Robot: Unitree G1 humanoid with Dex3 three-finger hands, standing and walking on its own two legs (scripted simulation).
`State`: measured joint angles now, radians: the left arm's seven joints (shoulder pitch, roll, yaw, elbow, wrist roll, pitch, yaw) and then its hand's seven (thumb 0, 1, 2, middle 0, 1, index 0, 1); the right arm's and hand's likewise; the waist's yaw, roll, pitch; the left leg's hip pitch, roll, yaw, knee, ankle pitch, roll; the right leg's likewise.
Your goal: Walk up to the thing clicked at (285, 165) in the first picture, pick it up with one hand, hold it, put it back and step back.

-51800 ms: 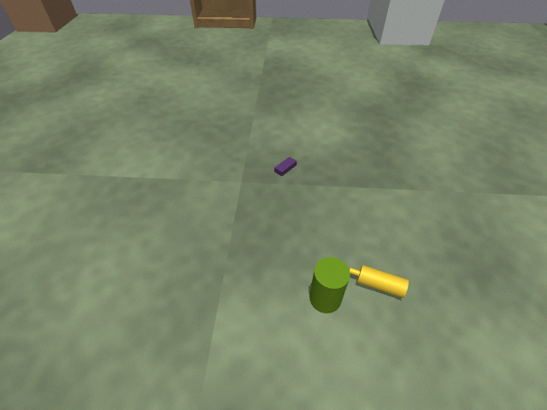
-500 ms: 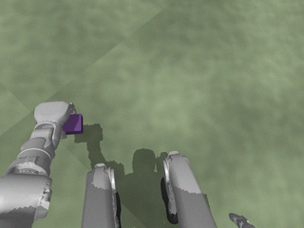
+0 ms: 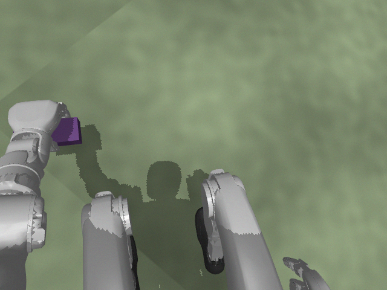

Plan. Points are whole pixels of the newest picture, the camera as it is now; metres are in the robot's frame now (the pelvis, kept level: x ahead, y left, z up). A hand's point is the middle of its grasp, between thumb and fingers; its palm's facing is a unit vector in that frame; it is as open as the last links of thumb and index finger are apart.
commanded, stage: crouch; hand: left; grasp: from above
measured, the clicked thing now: (49, 133) +0.47 +0.25 -0.21
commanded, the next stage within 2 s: lower in 0.50 s
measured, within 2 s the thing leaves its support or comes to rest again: rests again in 1.84 s
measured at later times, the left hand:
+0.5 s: hand (56, 134) +0.48 +0.25 -0.23, palm faces -0.46 -0.01 -0.89, open 8.4 cm
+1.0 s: hand (63, 138) +0.48 +0.25 -0.29, palm faces -0.47 -0.03 -0.88, open 8.4 cm
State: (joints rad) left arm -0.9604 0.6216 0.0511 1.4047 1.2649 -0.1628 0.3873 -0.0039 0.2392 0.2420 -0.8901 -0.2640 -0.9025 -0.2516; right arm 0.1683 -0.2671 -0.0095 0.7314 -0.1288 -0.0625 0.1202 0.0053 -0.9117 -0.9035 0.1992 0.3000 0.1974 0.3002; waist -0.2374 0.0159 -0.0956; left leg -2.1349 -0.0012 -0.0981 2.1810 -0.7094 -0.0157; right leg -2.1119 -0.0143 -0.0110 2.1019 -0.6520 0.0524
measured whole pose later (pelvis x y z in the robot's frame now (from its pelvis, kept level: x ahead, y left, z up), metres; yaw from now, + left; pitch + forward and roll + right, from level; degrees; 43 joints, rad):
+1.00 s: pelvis +0.00 +0.00 -0.08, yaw -4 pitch +34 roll -10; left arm -1.04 0.81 0.11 1.54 1.35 -0.25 0.46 0.00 0.23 0.25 -0.91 -0.25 -0.92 -0.24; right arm 0.17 -0.30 0.11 0.72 -0.19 -0.08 0.17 0.00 -0.92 -0.90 0.20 0.30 0.20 0.30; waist -0.33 -0.04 0.04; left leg -2.35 -0.02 -0.17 2.46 -0.71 -0.02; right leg -2.29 0.00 -0.05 2.33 -0.64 0.06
